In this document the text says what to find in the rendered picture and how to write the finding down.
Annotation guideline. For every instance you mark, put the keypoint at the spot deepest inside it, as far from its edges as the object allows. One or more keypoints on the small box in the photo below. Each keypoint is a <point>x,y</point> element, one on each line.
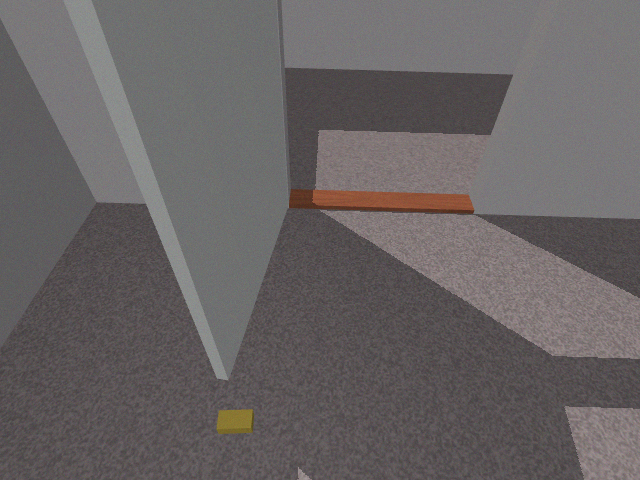
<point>235,421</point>

